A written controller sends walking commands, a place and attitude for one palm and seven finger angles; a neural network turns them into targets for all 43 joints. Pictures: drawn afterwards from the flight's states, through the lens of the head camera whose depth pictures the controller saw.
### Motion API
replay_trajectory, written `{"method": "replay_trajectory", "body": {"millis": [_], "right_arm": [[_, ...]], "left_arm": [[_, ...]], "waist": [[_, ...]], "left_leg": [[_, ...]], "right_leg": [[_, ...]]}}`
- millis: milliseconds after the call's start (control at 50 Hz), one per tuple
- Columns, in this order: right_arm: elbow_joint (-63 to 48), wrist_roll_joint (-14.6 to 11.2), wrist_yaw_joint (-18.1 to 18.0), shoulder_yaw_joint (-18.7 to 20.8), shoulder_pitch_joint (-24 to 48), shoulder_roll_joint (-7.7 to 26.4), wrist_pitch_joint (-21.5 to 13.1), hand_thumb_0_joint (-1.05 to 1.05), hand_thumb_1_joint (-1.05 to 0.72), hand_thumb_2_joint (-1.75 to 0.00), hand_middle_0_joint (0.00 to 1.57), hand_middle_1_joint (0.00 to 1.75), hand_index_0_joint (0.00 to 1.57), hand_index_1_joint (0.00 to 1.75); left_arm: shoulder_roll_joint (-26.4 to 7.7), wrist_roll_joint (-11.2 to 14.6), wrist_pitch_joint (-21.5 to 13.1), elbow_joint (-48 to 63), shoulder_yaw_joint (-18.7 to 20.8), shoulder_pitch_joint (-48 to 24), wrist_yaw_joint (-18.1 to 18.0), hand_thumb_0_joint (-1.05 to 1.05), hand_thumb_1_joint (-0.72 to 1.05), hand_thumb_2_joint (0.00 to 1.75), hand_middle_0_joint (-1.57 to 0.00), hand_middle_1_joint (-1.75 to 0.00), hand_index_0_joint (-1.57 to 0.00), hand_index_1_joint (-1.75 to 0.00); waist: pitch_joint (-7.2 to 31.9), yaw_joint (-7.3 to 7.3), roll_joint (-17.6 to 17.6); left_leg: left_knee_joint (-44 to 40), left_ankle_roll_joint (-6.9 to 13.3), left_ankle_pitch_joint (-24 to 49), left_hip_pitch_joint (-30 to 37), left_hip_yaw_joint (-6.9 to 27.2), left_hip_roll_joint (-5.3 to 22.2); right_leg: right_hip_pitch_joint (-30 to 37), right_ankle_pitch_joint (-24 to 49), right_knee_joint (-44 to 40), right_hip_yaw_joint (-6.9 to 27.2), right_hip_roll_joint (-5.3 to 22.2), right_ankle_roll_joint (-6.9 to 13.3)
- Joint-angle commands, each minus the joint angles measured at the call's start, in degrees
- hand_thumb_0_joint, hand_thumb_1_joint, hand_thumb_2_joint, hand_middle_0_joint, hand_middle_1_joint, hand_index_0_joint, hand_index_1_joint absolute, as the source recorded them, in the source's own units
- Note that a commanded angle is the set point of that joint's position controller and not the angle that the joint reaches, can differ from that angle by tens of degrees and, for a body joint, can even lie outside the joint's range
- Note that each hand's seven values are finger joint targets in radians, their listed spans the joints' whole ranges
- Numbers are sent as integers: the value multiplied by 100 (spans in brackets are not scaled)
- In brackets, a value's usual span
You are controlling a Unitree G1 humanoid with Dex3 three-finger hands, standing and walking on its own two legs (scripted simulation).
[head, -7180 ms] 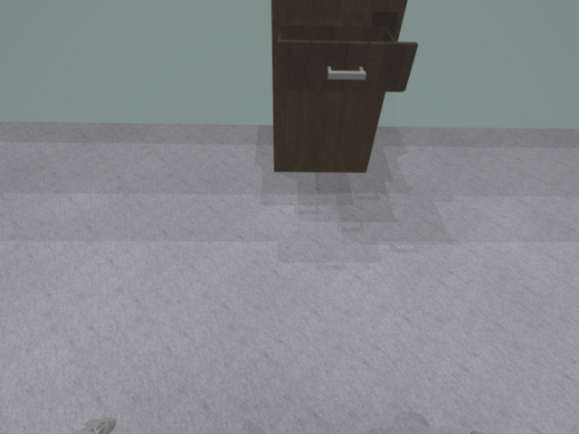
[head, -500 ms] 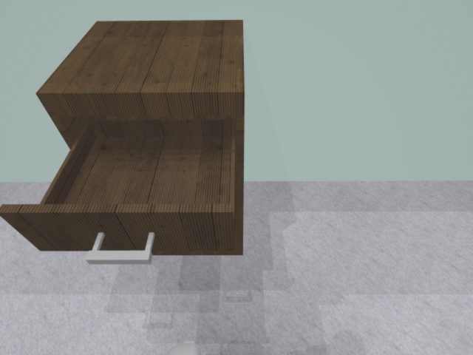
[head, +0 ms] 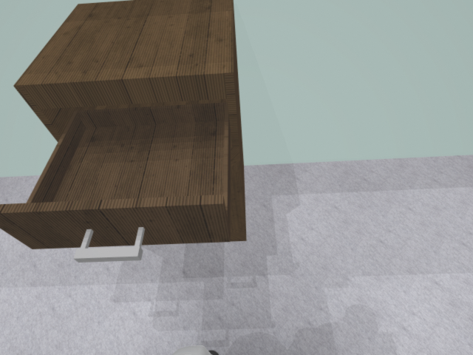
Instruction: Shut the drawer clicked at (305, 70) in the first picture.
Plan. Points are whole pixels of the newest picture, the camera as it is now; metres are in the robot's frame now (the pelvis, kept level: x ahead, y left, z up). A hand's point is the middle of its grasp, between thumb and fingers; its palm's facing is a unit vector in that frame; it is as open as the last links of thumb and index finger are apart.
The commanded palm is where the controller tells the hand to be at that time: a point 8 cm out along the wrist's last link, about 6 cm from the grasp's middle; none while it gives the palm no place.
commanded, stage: come to a stop and stand still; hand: left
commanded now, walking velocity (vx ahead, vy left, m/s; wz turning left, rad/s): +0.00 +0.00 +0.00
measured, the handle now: (111, 244) +0.30 +0.29 -0.04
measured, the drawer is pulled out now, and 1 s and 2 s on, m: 0.30 0.30 0.30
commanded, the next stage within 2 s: look again from close up in 1.14 s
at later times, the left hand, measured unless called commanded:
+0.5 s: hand out of the picture -0.05 +0.13 -0.16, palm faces +0.13 -0.97 -0.20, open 7.3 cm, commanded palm none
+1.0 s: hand out of the picture -0.14 +0.13 -0.16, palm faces +0.13 -0.98 -0.16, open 7.4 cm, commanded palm none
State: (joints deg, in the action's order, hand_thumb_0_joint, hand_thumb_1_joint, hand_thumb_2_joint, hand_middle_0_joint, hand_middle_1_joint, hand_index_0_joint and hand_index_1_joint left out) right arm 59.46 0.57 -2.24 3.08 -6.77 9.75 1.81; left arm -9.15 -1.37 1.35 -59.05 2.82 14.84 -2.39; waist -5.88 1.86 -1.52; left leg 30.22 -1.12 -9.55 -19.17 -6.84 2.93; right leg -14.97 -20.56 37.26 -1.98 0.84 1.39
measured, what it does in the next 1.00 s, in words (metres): steps on the spot: left foot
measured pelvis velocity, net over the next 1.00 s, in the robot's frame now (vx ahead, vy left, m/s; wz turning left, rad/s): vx -0.09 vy -0.02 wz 0.03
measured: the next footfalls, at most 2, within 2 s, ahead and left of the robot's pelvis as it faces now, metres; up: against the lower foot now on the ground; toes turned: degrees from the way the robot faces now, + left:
left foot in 0.40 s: -0.07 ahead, +0.10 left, +0.00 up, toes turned +3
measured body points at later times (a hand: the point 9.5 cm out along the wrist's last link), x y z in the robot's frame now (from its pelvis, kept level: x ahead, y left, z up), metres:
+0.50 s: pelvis -0.06 -0.04 +0.02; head -0.06 -0.04 +0.47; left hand -0.06 +0.18 -0.14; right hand -0.07 -0.26 -0.15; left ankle -0.11 +0.10 -0.73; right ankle -0.02 -0.08 -0.72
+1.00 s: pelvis -0.09 -0.02 +0.02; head -0.10 -0.03 +0.47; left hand -0.14 +0.18 -0.15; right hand -0.16 -0.22 -0.15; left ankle -0.11 +0.10 -0.73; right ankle -0.02 -0.08 -0.73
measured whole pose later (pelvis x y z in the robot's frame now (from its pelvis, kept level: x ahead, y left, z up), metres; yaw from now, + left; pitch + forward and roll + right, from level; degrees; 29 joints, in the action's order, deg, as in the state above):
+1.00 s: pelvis -0.09 -0.02 +0.02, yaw +2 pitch -1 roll +1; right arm 65.8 0.9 -2.4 0.1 -25.8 4.6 0.4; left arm -5.5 -0.7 0.2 -66.2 1.3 21.5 -2.0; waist 0.8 0.8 0.3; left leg 23.5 0.2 -14.2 -8.3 -1.3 -0.5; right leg -15.4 -5.8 21.8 -4.5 -2.8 4.3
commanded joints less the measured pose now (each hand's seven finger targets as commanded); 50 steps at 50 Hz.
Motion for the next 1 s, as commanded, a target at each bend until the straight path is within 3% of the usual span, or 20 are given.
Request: {"method": "replay_trajectory", "body": {"millis": [0, 20, 40, 80, 100, 140, 220, 260, 300, 340, 380, 420, 460, 500, 600, 700, 780, 980], "right_arm": [[-414, -19, 105, 106, -201, 253, 90, 0, -90, -90, 20, 30, 20, 30], [-358, 20, 103, 111, -108, 280, 147, 0, -90, -90, 20, 30, 20, 30], [-222, 24, 101, 102, -242, 277, 142, 0, -90, -90, 20, 30, 20, 30], [10, 10, 113, 74, -549, 241, 108, 0, -90, -90, 20, 30, 20, 30], [62, -8, 113, 62, -659, 215, 89, 0, -90, -90, 20, 30, 20, 30], [106, -24, 93, 37, -683, 229, 63, 0, -90, -90, 20, 30, 20, 30], [166, -41, 33, -19, -779, 260, 20, 0, -90, -90, 20, 30, 20, 30], [240, -38, -8, -47, -961, 239, -1, 0, -90, -90, 20, 30, 20, 30], [361, -37, -40, -73, -1237, 193, -9, 0, -90, -90, 20, 30, 20, 30], [509, -13, -72, -104, -1622, 189, -30, 0, -90, -90, 20, 30, 20, 30], [583, 40, -81, -148, -1775, 202, -84, 0, -90, -90, 20, 30, 20, 30], [561, 51, -90, -171, -1809, 253, -90, 0, -90, -90, 20, 30, 20, 30], [580, 45, -69, -191, -1810, 146, -104, 0, -90, -90, 20, 30, 20, 30], [539, 46, -65, -207, -1795, 136, -142, 0, -90, -90, 20, 30, 20, 30], [517, 39, -64, -221, -2002, 69, -121, 0, -90, -90, 20, 30, 20, 30], [564, 51, -55, -220, -2315, -26, -92, 0, -90, -90, 20, 30, 20, 30], [550, 60, -51, -225, -2369, -69, -129, 0, -90, -90, 20, 30, 20, 30], [501, 41, -53, -227, -2412, -84, -200, 0, -90, -90, 20, 30, 20, 30]], "left_arm": [[-1022, -28, -86, 221, 85, 383, -7, 0, 90, 90, -20, -30, -20, -30], [-873, -32, -105, 268, 71, 193, -30, 0, 90, 90, -20, -30, -20, -30], [-769, -31, -108, 264, 45, -3, -32, 0, 90, 90, -20, -30, -20, -30], [-723, 16, -154, 222, 10, -71, -7, 0, 90, 90, -20, -30, -20, -30], [-710, 28, -178, 182, 11, -35, -15, 0, 90, 90, -20, -30, -20, -30], [-779, 35, -212, 118, 15, 187, -10, 0, 90, 90, -20, -30, -20, -30], [-840, 43, -231, -54, 64, 465, -34, 0, 90, 90, -20, -30, -20, -30], [-854, 53, -228, -122, 70, 418, -37, 0, 90, 90, -20, -30, -20, -30], [-791, 76, -216, -181, 73, 326, -44, 0, 90, 90, -20, -30, -20, -30], [-719, 106, -181, -198, 54, 144, -46, 0, 90, 90, -20, -30, -20, -30], [-536, 149, -155, -233, 3, 89, -10, 0, 90, 90, -20, -30, -20, -30], [-454, 138, -153, -261, 6, 170, -13, 0, 90, 90, -20, -30, -20, -30], [-580, 133, -114, -335, 21, 123, 5, 0, 90, 90, -20, -30, -20, -30], [-498, 128, -123, -387, -8, 277, 27, 0, 90, 90, -20, -30, -20, -30], [-396, 98, -130, -511, -38, 549, 33, 0, 90, 90, -20, -30, -20, -30], [-265, 85, -139, -529, -46, 727, 18, 0, 90, 90, -20, -30, -20, -30], [-187, 80, -151, -537, -46, 847, 15, 0, 90, 90, -20, -30, -20, -30], [-102, 54, -196, -577, -74, 1001, 5, 0, 90, 90, -20, -30, -20, -30]], "waist": [[549, -34, 1664], [266, -59, 1662], [122, -174, 1257], [82, -274, 785], [169, -278, 750], [320, -152, 728], [592, 34, 745], [637, 6, 678], [660, -58, 696], [535, -217, 473], [241, -196, 82], [173, -136, 124], [0, -139, -231], [-41, -80, -310], [-210, -84, 157], [-282, -157, 365], [-226, -138, 76], [-242, -105, 72]], "left_leg": [[1250, 5, -1806, 108, 502, -179], [1702, 66, -1897, 39, 779, -86], [2009, 91, -1676, -79, 870, -109], [2271, 64, -1399, -211, 829, -104], [2119, 42, -1376, -233, 806, -100], [1817, -19, -1399, -200, 747, -91], [919, -25, -1591, -71, 744, -50], [459, 5, -1500, 171, 756, -32], [-87, 43, -1236, 483, 752, -36], [-758, 148, -708, 975, 813, 3], [-1061, 285, -431, 1078, 1006, 149], [-1036, 315, -682, 849, 954, 215], [-1220, 274, -854, 623, 955, 168], [-1460, 284, -1013, 440, 1075, 253], [-1466, 307, -1358, 285, 1006, 141], [-1321, 340, -1427, 328, 958, 57], [-1400, 370, -1586, 120, 1063, 75], [-1505, 402, -1719, -122, 1203, 148]], "right_leg": [[-432, 1264, -2399, 1859, 1903, 796], [-738, 1120, -2462, 1817, 1723, 843], [-683, 1233, -2388, 1653, 1573, 849], [-291, 1898, -2174, 1203, 1276, 760], [-34, 2299, -2101, 1048, 1199, 673], [453, 2724, -2007, 982, 1175, 624], [1227, 2843, -2111, 1304, 1261, 530], [1266, 2619, -2176, 1376, 1269, 485], [1225, 2183, -2283, 1331, 1144, 284], [758, 1183, -2456, 1269, 1021, 16], [375, 422, -2579, 995, 580, -247], [482, 336, -2693, 947, 497, -378], [564, 212, -2608, 892, 494, -297], [712, 374, -2431, 738, 412, -158], [495, -261, -2573, 821, 451, -132], [66, -748, -2677, 909, 457, -87], [108, -577, -2471, 884, 420, -31], [134, -258, -2168, 836, 404, 32]]}}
